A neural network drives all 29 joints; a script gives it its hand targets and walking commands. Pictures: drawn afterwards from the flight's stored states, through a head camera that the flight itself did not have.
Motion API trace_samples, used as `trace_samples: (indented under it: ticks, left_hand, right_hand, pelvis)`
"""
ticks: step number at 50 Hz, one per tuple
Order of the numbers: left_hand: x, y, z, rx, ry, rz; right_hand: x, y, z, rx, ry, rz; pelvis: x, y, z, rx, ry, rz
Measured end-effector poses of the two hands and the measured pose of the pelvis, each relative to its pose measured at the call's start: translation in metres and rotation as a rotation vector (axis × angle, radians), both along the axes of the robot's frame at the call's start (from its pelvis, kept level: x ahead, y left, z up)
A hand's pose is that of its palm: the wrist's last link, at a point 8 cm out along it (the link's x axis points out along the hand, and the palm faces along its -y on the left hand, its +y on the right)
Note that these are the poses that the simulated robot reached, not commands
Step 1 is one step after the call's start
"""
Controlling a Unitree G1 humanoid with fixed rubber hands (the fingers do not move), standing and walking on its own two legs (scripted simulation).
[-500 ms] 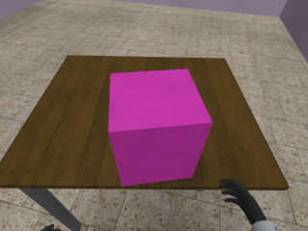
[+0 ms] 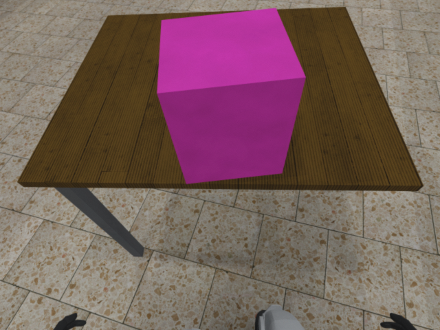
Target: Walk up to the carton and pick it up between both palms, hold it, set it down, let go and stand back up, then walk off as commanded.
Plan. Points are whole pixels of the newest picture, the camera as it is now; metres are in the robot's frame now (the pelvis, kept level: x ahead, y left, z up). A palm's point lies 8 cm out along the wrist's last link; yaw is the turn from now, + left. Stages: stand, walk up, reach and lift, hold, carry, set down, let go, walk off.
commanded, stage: walk off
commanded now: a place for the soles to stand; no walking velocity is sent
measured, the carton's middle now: (227, 103) +0.53 +0.00 +0.09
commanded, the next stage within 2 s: stand in 0.36 s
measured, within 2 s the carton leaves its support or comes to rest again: neither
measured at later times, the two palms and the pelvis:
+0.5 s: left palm out of the picture -0.02 +0.28 -0.05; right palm out of the picture +0.00 -0.34 -0.12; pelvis -0.08 -0.04 +0.02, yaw -2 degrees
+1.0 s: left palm out of the picture +0.04 +0.30 -0.07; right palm out of the picture +0.01 -0.31 -0.11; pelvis -0.07 -0.01 +0.01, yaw -2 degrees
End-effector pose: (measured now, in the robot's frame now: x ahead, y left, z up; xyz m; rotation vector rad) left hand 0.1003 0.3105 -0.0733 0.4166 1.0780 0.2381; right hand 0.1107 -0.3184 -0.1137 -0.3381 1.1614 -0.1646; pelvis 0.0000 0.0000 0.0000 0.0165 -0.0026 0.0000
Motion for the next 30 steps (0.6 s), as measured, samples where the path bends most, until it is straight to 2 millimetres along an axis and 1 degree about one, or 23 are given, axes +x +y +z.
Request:
trace_samples:
  ticks: [2, 4, 5, 7, 11, 14, 17, 19, 24, 30]
  left_hand:
    - [-0.007, 0.002, -0.011, -0.014, 0.003, 0.000]
    - [-0.015, 0.000, -0.011, -0.025, 0.010, -0.001]
    - [-0.019, -0.001, -0.010, -0.027, 0.008, -0.002]
    - [-0.029, -0.003, -0.010, -0.028, 0.011, -0.008]
    - [-0.053, -0.012, -0.010, -0.017, 0.028, -0.012]
    - [-0.074, -0.023, -0.008, 0.004, 0.055, -0.019]
    - [-0.096, -0.029, 0.002, 0.020, 0.087, -0.009]
    - [-0.106, -0.031, 0.011, 0.032, 0.105, -0.006]
    - [-0.117, -0.035, 0.022, 0.043, 0.125, -0.003]
    - [-0.114, -0.031, 0.021, 0.038, 0.114, -0.008]
  right_hand:
    - [-0.029, 0.005, -0.006, -0.004, 0.040, -0.018]
    - [-0.053, 0.011, -0.006, 0.009, 0.073, -0.040]
    - [-0.062, 0.012, -0.005, 0.013, 0.081, -0.045]
    - [-0.072, 0.013, -0.004, 0.020, 0.073, -0.051]
    - [-0.079, 0.006, -0.006, 0.035, 0.027, -0.039]
    - [-0.084, -0.004, -0.013, 0.054, -0.006, -0.043]
    - [-0.093, -0.011, -0.014, 0.069, 0.003, -0.057]
    - [-0.098, -0.015, -0.012, 0.075, 0.015, -0.060]
    - [-0.106, -0.023, -0.009, 0.073, 0.048, -0.055]
    - [-0.110, -0.023, -0.006, 0.058, 0.056, -0.054]
  pelvis:
    - [-0.015, 0.004, -0.005, 0.012, -0.018, -0.002]
    - [-0.027, 0.004, -0.002, 0.007, -0.038, -0.002]
    - [-0.032, 0.003, 0.000, -0.001, -0.044, 0.000]
    - [-0.041, -0.001, 0.001, -0.006, -0.042, -0.006]
    - [-0.056, -0.010, -0.001, 0.006, -0.036, -0.014]
    - [-0.066, -0.021, -0.004, 0.017, -0.040, -0.032]
    - [-0.070, -0.030, 0.002, 0.027, -0.045, -0.037]
    - [-0.072, -0.033, 0.008, 0.035, -0.037, -0.038]
    - [-0.075, -0.038, 0.016, 0.042, -0.015, -0.034]
    - [-0.076, -0.034, 0.017, 0.037, -0.014, -0.033]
